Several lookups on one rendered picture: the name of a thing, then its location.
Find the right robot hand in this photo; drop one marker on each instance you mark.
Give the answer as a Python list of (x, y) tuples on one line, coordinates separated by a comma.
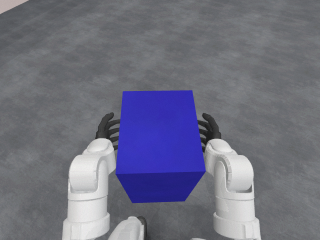
[(212, 131)]

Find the left robot thigh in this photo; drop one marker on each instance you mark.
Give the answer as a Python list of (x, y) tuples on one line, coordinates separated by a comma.
[(129, 229)]

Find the right robot forearm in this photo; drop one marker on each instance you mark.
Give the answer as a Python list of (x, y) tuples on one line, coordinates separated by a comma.
[(233, 174)]

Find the left robot forearm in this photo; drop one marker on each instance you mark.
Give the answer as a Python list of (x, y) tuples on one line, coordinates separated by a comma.
[(88, 180)]

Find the carton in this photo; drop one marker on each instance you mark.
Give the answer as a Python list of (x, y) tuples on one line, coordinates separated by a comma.
[(159, 155)]

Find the left robot hand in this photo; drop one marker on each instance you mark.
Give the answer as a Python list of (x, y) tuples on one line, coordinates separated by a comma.
[(104, 126)]

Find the robot left shin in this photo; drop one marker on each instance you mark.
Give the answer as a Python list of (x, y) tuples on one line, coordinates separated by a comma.
[(133, 218)]

